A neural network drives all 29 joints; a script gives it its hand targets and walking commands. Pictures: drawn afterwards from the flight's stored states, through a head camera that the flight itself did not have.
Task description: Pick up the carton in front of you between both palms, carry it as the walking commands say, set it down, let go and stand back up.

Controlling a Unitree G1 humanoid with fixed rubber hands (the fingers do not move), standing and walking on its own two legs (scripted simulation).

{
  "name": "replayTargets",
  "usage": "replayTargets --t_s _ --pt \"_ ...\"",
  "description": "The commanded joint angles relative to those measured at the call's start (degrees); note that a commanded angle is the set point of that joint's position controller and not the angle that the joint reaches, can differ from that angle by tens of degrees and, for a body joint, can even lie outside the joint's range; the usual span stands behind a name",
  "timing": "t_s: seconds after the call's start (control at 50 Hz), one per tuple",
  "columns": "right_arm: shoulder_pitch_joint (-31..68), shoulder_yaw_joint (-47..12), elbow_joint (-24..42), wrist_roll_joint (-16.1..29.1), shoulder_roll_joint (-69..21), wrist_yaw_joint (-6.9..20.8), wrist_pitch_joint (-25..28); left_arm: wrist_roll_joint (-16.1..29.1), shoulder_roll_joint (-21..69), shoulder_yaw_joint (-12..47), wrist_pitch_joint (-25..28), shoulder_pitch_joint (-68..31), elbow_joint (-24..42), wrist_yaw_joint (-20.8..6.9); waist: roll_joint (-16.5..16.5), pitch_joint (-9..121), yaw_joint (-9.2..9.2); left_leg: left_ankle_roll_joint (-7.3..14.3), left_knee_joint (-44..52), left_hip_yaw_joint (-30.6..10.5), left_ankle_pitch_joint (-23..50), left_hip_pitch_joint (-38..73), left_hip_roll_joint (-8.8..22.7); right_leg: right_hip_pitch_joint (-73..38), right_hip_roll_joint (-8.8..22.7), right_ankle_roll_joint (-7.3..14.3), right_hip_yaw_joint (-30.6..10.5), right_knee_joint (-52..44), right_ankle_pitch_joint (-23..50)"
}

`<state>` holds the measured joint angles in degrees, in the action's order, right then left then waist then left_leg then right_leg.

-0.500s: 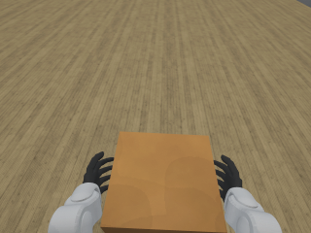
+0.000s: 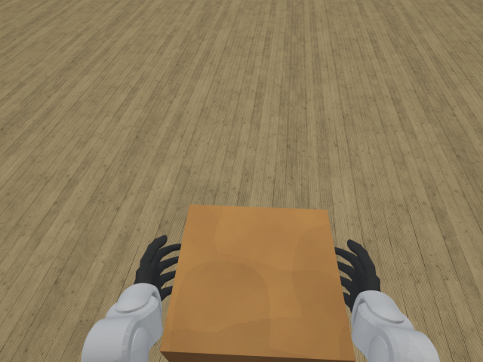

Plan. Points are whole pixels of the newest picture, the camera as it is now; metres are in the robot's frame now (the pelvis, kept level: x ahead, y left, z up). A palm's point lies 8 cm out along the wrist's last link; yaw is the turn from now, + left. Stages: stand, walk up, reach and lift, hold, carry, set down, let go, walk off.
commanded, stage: carry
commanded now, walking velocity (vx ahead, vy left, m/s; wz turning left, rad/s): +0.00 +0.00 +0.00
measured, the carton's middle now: (253, 303) +0.24 +0.00 -0.01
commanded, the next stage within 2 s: hold in 1.86 s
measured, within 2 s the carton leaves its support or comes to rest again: neither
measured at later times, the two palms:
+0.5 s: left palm (160, 201) +0.37 +0.16 +0.09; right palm (343, 207) +0.36 -0.14 +0.09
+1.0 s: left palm (163, 210) +0.37 +0.16 +0.07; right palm (340, 216) +0.36 -0.14 +0.07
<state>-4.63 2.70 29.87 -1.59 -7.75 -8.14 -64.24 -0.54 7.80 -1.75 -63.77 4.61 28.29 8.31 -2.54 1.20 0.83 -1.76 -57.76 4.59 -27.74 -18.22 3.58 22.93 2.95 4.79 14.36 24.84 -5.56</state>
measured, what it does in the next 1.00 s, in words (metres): walks ahead: left foot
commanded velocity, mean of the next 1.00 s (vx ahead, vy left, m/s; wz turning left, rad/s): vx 0.00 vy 0.00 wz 0.00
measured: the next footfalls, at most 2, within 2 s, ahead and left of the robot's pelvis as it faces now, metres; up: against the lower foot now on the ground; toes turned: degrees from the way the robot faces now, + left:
left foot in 0.18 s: +0.15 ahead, +0.14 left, +0.00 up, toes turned -10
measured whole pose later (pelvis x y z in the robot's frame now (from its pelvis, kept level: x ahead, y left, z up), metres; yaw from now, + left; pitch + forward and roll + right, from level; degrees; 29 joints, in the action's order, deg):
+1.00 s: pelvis +0.12 +0.02 +0.00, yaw -2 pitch +2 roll +0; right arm -0.4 3.1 15.9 -6.4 -7.3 -5.1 -59.1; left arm -6.2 7.3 -2.8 -60.1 0.7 16.4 5.0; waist 0.3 6.6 0.0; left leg 0.5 -28.0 10.7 -15.8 -13.8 3.5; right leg 11.9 3.9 0.2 11.1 28.0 -17.7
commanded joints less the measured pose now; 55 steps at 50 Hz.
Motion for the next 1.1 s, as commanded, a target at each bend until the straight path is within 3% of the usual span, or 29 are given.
replayTargets --t_s 0.0,0.04,0.08,0.14,0.18,0.2,0.22,0.28,0.34,0.5,0.66,0.86,1.08 --pt "16.8 -36.1 7.9 10.8 -46.9 3.7 2.8 11.3 46.9 33.5 3.3 -17.5 9.8 -4.8 8.7 21.0 -0.28 1.1 12.8 -1.5 2.2 -1.8 1.7 -22.1 14.1 1.9 -11.9 -9.1 29.6" --pt "14.4 -36.3 7.2 9.8 -46.8 3.7 3.7 11.0 46.0 33.8 3.8 -15.3 9.1 -5.4 10.1 21.3 -0.18 0.8 20.8 0.5 2.8 1.1 0.4 -21.5 13.8 3.0 -10.3 -9.5 24.8" --pt "12.7 -35.8 7.3 8.7 -45.1 3.4 3.8 10.9 44.0 34.1 3.9 -13.8 9.4 -5.4 10.9 21.4 -0.1 0.7 26.3 2.2 9.0 3.1 0.4 -20.6 13.5 3.1 -8.9 -8.2 21.8" --pt "12.7 -34.9 8.3 8.5 -41.9 2.9 2.9 10.9 40.8 34.1 3.0 -14.6 10.6 -4.8 9.0 18.5 -0.58 0.4 36.4 3.7 25.2 10.5 2.3 -13.7 9.9 -1.1 -6.2 -5.0 6.9" --pt "14.0 -33.6 8.5 8.7 -37.9 2.3 1.5 9.9 37.9 32.8 1.6 -15.1 9.5 -3.8 4.3 14.3 -0.26 0.0 37.4 -0.8 28.4 10.3 8.1 -8.4 7.6 -3.9 -5.7 -3.8 -6.0" --pt "15.4 -33.1 7.7 9.0 -36.9 2.0 1.0 9.8 36.3 32.6 0.6 -16.3 10.5 -3.3 -0.3 11.1 -0.3 0.7 35.6 -1.2 28.9 6.4 8.6 -9.6 6.4 -4.8 -7.0 -4.9 -3.0" --pt "15.4 -32.1 6.6 9.2 -35.9 1.8 0.3 9.7 35.0 32.1 -0.3 -17.5 10.3 -2.7 -1.5 9.5 -0.5 0.9 35.6 -1.2 30.4 4.7 8.4 -11.0 7.2 -4.9 -7.4 -3.7 0.4" --pt "14.0 -30.1 3.9 9.3 -33.1 1.0 -1.4 8.7 32.0 30.3 -2.0 -16.1 8.0 -1.2 -0.6 12.2 -0.67 1.2 33.0 -1.1 43.4 6.7 7.9 -13.8 7.6 -5.3 -7.7 1.1 12.8" --pt "14.8 -29.5 2.9 9.5 -33.0 0.5 -2.0 7.9 32.0 29.2 -2.8 -16.1 6.4 -0.3 -0.1 15.1 -0.69 1.2 30.9 -0.3 50.0 8.8 7.6 -15.0 7.1 -5.5 -7.1 3.0 16.7" --pt "19.3 -31.9 6.1 11.5 -38.8 1.6 -0.7 9.8 38.3 31.0 -1.3 -19.9 8.8 -1.4 2.0 17.7 -0.74 2.0 28.3 0.7 47.9 9.5 6.7 -15.9 6.8 -5.1 -7.2 4.8 19.6" --pt "16.4 -32.7 4.6 9.5 -37.7 2.9 -0.4 8.9 37.0 32.3 -1.0 -17.6 7.4 -3.2 2.5 16.2 -0.87 2.1 28.8 0.6 42.8 9.1 6.6 -15.0 7.1 -5.1 -7.9 3.9 16.5" --pt "21.9 -30.1 -4.3 7.0 -32.1 6.8 3.5 5.9 31.5 29.2 2.8 -22.7 -1.6 -7.0 2.5 11.7 -0.79 2.5 32.9 0.1 30.3 7.2 6.4 -13.0 7.2 -4.4 -8.8 -0.2 4.7" --pt "27.7 -25.6 -17.9 3.0 -33.8 11.0 12.7 2.4 33.2 25.3 12.2 -28.7 -14.9 -11.2 2.6 12.9 -0.79 2.5 34.1 0.1 25.7 7.3 6.3 -12.2 7.3 -4.0 -9.2 -1.8 1.2"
